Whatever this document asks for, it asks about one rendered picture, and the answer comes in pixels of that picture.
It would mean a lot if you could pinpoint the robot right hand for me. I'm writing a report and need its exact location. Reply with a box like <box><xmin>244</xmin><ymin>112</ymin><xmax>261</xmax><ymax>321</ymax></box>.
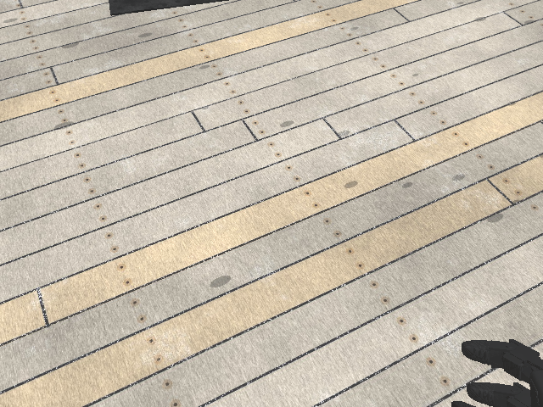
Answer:
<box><xmin>451</xmin><ymin>339</ymin><xmax>543</xmax><ymax>407</ymax></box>

